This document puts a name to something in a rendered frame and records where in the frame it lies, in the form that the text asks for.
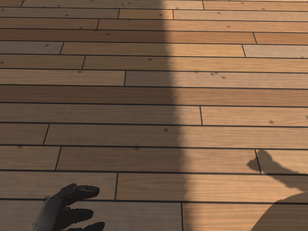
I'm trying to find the left robot hand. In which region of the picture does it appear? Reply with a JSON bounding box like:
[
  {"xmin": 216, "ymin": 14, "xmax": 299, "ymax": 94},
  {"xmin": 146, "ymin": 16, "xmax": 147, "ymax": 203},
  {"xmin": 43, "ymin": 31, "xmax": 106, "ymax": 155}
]
[{"xmin": 32, "ymin": 183, "xmax": 105, "ymax": 231}]

